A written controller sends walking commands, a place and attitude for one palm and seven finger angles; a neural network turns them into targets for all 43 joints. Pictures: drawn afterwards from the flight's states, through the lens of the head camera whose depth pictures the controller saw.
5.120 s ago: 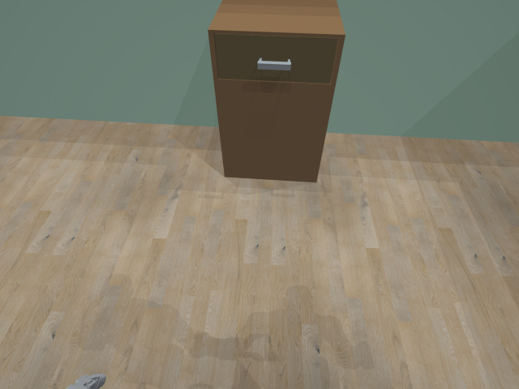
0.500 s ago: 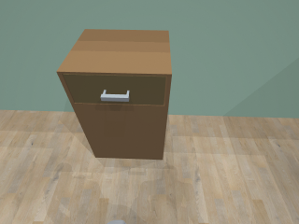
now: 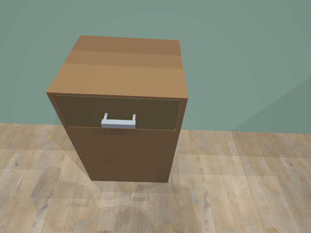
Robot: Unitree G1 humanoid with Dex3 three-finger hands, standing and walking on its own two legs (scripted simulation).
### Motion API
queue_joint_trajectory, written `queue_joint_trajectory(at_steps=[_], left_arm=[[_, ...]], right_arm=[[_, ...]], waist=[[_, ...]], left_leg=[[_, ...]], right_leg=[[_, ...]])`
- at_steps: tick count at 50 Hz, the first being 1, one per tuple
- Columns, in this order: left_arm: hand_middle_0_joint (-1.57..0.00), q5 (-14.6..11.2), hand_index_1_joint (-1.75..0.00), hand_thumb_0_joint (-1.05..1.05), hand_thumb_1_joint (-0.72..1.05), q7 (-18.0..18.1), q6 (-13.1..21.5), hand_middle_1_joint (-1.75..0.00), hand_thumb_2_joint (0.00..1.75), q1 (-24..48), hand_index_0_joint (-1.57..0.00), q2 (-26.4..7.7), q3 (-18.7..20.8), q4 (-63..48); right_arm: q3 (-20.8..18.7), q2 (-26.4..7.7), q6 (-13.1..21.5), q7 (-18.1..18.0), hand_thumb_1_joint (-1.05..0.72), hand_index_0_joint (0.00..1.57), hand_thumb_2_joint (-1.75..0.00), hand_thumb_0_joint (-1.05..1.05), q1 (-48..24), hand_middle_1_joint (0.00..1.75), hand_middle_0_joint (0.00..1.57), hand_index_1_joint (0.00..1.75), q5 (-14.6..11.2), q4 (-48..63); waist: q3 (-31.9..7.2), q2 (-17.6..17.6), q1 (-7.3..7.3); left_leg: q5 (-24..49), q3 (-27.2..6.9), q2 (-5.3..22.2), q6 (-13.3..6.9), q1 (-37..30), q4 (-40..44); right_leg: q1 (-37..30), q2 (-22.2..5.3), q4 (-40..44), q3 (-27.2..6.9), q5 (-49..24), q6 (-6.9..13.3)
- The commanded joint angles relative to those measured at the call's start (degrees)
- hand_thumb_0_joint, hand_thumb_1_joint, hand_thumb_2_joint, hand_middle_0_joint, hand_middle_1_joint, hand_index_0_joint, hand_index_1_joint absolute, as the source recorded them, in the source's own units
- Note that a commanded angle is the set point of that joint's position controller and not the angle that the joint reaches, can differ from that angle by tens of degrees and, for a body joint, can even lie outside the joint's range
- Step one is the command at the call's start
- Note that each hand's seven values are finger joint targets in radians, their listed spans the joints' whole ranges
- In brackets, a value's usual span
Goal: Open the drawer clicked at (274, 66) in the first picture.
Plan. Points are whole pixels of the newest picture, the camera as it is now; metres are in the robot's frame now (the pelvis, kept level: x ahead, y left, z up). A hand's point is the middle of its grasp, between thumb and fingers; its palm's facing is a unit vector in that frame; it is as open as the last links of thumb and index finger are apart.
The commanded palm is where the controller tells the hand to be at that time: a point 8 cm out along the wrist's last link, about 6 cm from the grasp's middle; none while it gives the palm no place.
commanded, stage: come to a stop and stand still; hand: left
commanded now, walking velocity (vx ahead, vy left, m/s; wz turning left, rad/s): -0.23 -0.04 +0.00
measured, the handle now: (119, 119) +0.53 +0.17 -0.10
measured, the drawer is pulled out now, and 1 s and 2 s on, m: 0.00 0.00 0.00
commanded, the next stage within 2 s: look again from close up in 0.76 s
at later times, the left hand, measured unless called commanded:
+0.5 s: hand out of the picture +0.06 +0.18 -0.18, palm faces +0.08 -0.98 -0.19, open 7.3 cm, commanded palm none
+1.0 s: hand out of the picture -0.03 +0.17 -0.18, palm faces +0.02 -0.98 -0.20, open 7.4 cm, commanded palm none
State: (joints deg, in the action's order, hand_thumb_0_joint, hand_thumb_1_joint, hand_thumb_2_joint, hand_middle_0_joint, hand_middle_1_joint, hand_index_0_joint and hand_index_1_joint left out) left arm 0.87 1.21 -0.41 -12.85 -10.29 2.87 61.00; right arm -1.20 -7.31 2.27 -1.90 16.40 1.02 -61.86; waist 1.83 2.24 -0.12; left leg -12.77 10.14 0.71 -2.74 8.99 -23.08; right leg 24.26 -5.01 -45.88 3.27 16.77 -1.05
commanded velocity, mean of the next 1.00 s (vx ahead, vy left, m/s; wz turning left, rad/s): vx -0.03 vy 0.03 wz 0.00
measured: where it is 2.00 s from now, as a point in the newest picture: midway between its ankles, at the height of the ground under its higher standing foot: outside the picture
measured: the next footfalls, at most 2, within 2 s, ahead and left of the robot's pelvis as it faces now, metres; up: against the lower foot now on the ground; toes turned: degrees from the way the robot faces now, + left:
right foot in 0.12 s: +0.05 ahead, -0.13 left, +0.00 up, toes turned -2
left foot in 0.46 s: +0.00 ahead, +0.11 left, +0.00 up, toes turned +2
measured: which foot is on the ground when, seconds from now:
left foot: down 0.00-0.16, up 0.18-0.44, down 0.46-1.00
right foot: up 0.00-0.10, down 0.12-1.00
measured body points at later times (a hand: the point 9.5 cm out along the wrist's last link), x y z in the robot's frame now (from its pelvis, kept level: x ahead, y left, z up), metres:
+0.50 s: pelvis -0.01 -0.01 -0.01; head +0.01 +0.01 +0.44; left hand +0.06 +0.23 -0.17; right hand +0.04 -0.24 -0.16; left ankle -0.04 +0.11 -0.75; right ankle +0.06 -0.13 -0.74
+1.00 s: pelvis -0.01 +0.01 -0.01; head -0.01 -0.01 +0.44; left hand -0.03 +0.23 -0.16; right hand +0.00 -0.22 -0.17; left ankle -0.04 +0.11 -0.74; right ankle +0.01 -0.13 -0.74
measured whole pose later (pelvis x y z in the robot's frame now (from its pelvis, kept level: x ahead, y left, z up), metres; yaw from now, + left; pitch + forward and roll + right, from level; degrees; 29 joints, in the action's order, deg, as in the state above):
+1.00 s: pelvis -0.01 +0.01 -0.01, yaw +0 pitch -1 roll +0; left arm 0.7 1.5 0.2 -18.5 -7.9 -1.1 63.6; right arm 0.5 -10.0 0.9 -1.0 18.1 0.5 -58.9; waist 1.0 -1.7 0.3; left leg -18.0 3.0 -0.4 -1.4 10.6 -29.3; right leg 14.9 -2.6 -29.6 1.8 13.8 -1.2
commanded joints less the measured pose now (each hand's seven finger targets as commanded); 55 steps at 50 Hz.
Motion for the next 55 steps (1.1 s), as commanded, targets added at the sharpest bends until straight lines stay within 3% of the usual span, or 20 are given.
queue_joint_trajectory(at_steps=[1, 3, 5, 8, 10, 12, 20, 22, 23, 24, 25, 30, 33, 35, 40, 41, 43, 45, 48, 55], left_arm=[[-0.2, 0.1, -0.3, 0.0, 0.9, 0.3, -1.1, -0.3, 0.9, -4.6, -0.2, -1.2, -0.3, -1.0], [-0.2, 0.4, -0.3, 0.0, 0.9, 0.4, -0.9, -0.3, 0.9, -4.9, -0.2, -2.5, 0.2, -1.6], [-0.2, 0.6, -0.3, 0.0, 0.9, 0.8, -0.3, -0.3, 0.9, -5.3, -0.2, -5.8, 0.7, -2.1], [-0.2, 0.3, -0.3, 0.0, 0.9, 1.0, 0.4, -0.3, 0.9, -5.0, -0.2, -10.3, 1.6, -3.2], [-0.2, 0.5, -0.3, 0.0, 0.9, 1.6, -0.1, -0.3, 0.9, -1.5, -0.2, -8.6, 1.6, -4.2], [-0.2, 0.7, -0.3, 0.0, 0.9, 1.8, -0.2, -0.3, 0.9, 1.1, -0.2, -8.7, 1.9, -5.7], [-0.2, 0.6, -0.3, 0.0, 0.9, 1.2, -0.7, -0.3, 0.9, 1.8, -0.2, -9.0, 2.3, -5.6], [-0.2, -0.2, -0.3, 0.0, 0.9, 0.8, -1.2, -0.3, 0.9, 2.0, -0.2, -5.9, 1.4, -5.8], [-0.2, -0.4, -0.3, 0.0, 0.9, 0.4, -1.4, -0.3, 0.9, 1.6, -0.2, -3.8, 0.8, -6.3], [-0.2, 0.0, -0.3, 0.0, 0.9, 0.2, -1.4, -0.3, 0.9, 2.6, -0.2, -3.6, 0.5, -6.5], [-0.2, 0.4, -0.3, 0.0, 0.9, 0.2, -1.8, -0.3, 0.9, 3.2, -0.2, -3.6, 0.5, -5.5], [-0.2, 0.1, -0.3, 0.0, 0.9, -0.1, -0.6, -0.3, 0.9, -2.5, -0.2, -3.1, -0.9, -1.0], [-0.2, -0.1, -0.3, 0.0, 0.9, 0.3, 0.3, -0.3, 0.9, -4.2, -0.2, -4.9, -1.5, 1.2], [-0.2, -0.3, -0.3, 0.0, 0.9, 0.4, 0.7, -0.3, 0.9, -3.5, -0.2, -4.3, -1.7, 1.8], [-0.2, -0.3, -0.3, 0.0, 0.9, 0.5, 0.5, -0.3, 0.9, -4.6, -0.2, -3.6, -2.2, 2.9], [-0.2, 0.5, -0.3, 0.0, 0.9, 3.1, 1.9, -0.3, 0.9, -10.0, -0.2, -4.9, -2.6, 4.2], [-0.2, 0.1, -0.3, 0.0, 0.9, 1.9, 2.4, -0.3, 0.9, -6.8, -0.2, -6.4, -2.5, 0.9], [-0.2, 0.3, -0.3, 0.0, 0.9, 1.3, 1.9, -0.3, 0.9, -6.7, -0.2, -5.4, -2.7, -0.1], [-0.2, 0.0, -0.3, 0.0, 0.9, 0.8, 1.9, -0.3, 0.9, -7.3, -0.2, -4.0, -3.1, -0.1], [-0.2, -0.3, -0.3, 0.0, 0.9, 0.8, 1.8, -0.3, 0.9, -7.0, -0.2, -4.0, -2.9, -0.2]], right_arm=[[-1.9, -8.5, -1.1, -0.7, -0.9, 0.2, -0.9, 0.0, 0.8, 0.3, 0.2, 0.3, 0.2, 1.3], [-2.5, -8.5, -1.8, -0.7, -0.9, 0.2, -0.9, 0.0, 0.7, 0.3, 0.2, 0.3, 0.1, 1.1], [-2.5, -6.8, -2.1, -0.4, -0.9, 0.2, -0.9, 0.0, 1.7, 0.3, 0.2, 0.3, -0.4, 1.3], [-2.6, -3.7, -4.1, 0.0, -0.9, 0.2, -0.9, 0.0, 3.5, 0.3, 0.2, 0.3, -0.8, 2.3], [-2.9, -4.3, -4.7, -0.1, -0.9, 0.2, -0.9, 0.0, 1.9, 0.3, 0.2, 0.3, -0.9, 2.7], [-2.9, -4.3, -4.7, 0.2, -0.9, 0.2, -0.9, 0.0, 1.7, 0.3, 0.2, 0.3, -0.8, 3.0], [-1.8, -3.9, -3.5, 0.7, -0.9, 0.2, -0.9, 0.0, 4.9, 0.3, 0.2, 0.3, -0.5, 3.4], [-1.8, -6.6, -2.8, 0.7, -0.9, 0.2, -0.9, 0.0, 5.3, 0.3, 0.2, 0.3, -0.1, 2.9], [-2.0, -9.6, -2.6, 0.6, -0.9, 0.2, -0.9, 0.0, 2.8, 0.3, 0.2, 0.3, 0.3, 4.4], [-2.0, -10.8, -2.6, 0.5, -0.9, 0.2, -0.9, 0.0, -0.3, 0.3, 0.2, 0.3, 0.3, 5.8], [-1.7, -10.4, -2.3, 0.1, -0.9, 0.2, -0.9, 0.0, -3.1, 0.3, 0.2, 0.3, 0.3, 5.8], [-0.8, -9.1, -1.7, -0.6, -0.9, 0.2, -0.9, 0.0, -3.0, 0.3, 0.2, 0.3, -0.2, 4.0], [-0.5, -7.7, -1.2, -0.3, -0.9, 0.2, -0.9, 0.0, 0.0, 0.3, 0.2, 0.3, -0.8, 2.5], [-0.4, -7.9, -1.6, -0.2, -0.9, 0.2, -0.9, 0.0, 0.5, 0.3, 0.2, 0.3, -0.8, 1.4], [0.3, -7.6, -1.5, -0.1, -0.9, 0.2, -0.9, 0.0, 0.7, 0.3, 0.2, 0.3, -0.7, -0.3], [0.1, -9.8, -0.6, 0.6, -0.9, 0.2, -0.9, 0.0, -3.6, 0.3, 0.2, 0.3, -1.1, 3.7], [0.5, -7.2, -0.7, 1.0, -0.9, 0.2, -0.9, 0.0, 1.3, 0.3, 0.2, 0.3, -0.4, 4.8], [0.7, -7.8, -0.5, 1.1, -0.9, 0.2, -0.9, 0.0, 3.1, 0.3, 0.2, 0.3, -0.2, 5.7], [1.0, -8.0, -0.3, 0.7, -0.9, 0.2, -0.9, 0.0, 3.6, 0.3, 0.2, 0.3, -0.4, 6.1], [1.6, -7.6, -0.3, 0.5, -0.9, 0.2, -0.9, 0.0, 5.8, 0.3, 0.2, 0.3, -0.4, 4.0]], waist=[[1.5, -9.9, 0.64], [2.0, -8.1, 1.33], [0.5, -2.0, 1.27], [-6.2, 13.3, 1.14], [-5.3, 9.2, 1.02], [-5.6, 5.1, 0.47], [-6.0, 6.9, -0.21], [-3.3, -1.6, -0.27], [-0.9, -10.4, 0.65], [1.3, -12.2, 1.13], [2.8, -15.3, 1.31], [1.0, -8.3, 2.26], [-1.2, -5.6, 0.59], [-2.0, 2.0, -0.1], [1.4, -1.7, 0.15], [2.7, -2.8, 1.92], [-0.4, -5.5, -0.6], [-0.4, -7.6, -0.61], [1.6, -2.6, -0.2], [3.7, -1.7, -0.06]], left_leg=[[30.1, -8.7, 16.2, -5.7, 2.6, 4.1], [26.2, -8.8, 14.7, -3.9, 3.2, 0.8], [16.1, -6.3, 9.6, 0.2, 6.2, -4.8], [-19.3, -4.3, 0.6, 3.5, 9.2, -24.1], [-20.7, -9.9, 0.6, 3.2, 12.0, -35.4], [-18.3, -10.8, 0.6, 3.7, 13.5, -37.3], [-5.8, -7.1, -0.3, 3.6, 2.0, -5.7], [-2.1, -13.8, 5.0, 1.5, -2.1, 4.1], [-4.4, -20.8, 11.8, -1.1, 4.2, 8.8], [-6.6, -24.4, 15.1, -3.2, 11.4, 12.3], [-6.8, -23.5, 14.4, -3.7, 13.6, 14.3], [11.0, -14.9, 9.2, -2.5, 3.5, 5.9], [11.2, -12.5, 5.6, 0.4, 1.1, 2.8], [8.8, -11.7, 5.7, 1.3, -1.3, 2.3], [2.1, -12.3, 5.7, 1.2, 0.6, 5.7], [8.2, -9.6, 6.9, 2.6, 4.5, -4.2], [-3.1, -11.9, 3.8, 2.2, 5.0, -0.1], [-5.0, -13.8, 5.6, 0.7, 7.2, 2.0], [-1.4, -14.1, 5.5, 0.0, 7.6, 2.5], [0.2, -12.8, 4.9, 0.3, 7.1, 3.2]], right_leg=[[-6.7, 0.6, 7.1, 0.7, -0.1, -0.3], [-9.4, 1.0, 13.8, 1.1, -5.6, 0.1], [-14.1, -3.0, 18.1, -4.2, -26.0, 1.7], [-15.8, -16.1, 23.7, -15.3, -46.2, 11.9], [-14.1, -15.9, 24.7, -14.9, -42.0, 14.8], [-14.4, -14.3, 24.5, -11.7, -37.6, 13.5], [-11.8, -9.3, 25.7, -9.9, -12.1, 8.5], [-4.0, -3.4, 21.0, -6.0, -0.3, 3.8], [-4.0, 0.6, 17.9, -2.0, 1.8, 1.4], [-7.2, 1.7, 14.0, 0.1, 1.0, 0.4], [-9.0, 1.7, 10.7, -0.7, 1.6, 0.3], [-10.2, 1.4, 17.4, -2.8, -4.2, 0.6], [-14.7, -2.0, 23.7, -5.6, -16.4, 1.4], [-13.2, -1.8, 24.1, -6.0, -16.7, 1.6], [-11.7, -0.9, 26.1, -6.1, -8.8, 1.3], [-12.2, -3.2, 22.6, -6.8, -20.2, 1.6], [-9.9, -2.3, 22.3, -8.3, 0.8, 3.6], [-10.1, -0.1, 19.9, -5.3, 1.1, 3.3], [-11.2, 0.1, 20.3, -5.0, -3.6, 3.1], [-11.8, -0.3, 21.0, -5.4, -5.6, 3.1]])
